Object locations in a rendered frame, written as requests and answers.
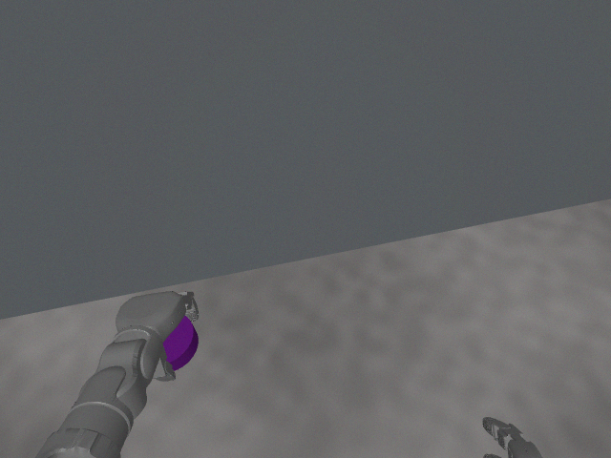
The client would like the left robot arm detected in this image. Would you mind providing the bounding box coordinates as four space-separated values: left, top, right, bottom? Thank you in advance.
35 325 163 458

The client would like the left robot hand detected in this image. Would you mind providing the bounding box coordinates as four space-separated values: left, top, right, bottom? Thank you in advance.
116 291 199 382

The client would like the tin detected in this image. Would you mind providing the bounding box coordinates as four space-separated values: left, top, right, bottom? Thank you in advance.
163 316 199 371

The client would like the right robot hand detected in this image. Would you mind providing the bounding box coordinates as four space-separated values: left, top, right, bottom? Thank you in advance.
482 417 542 458

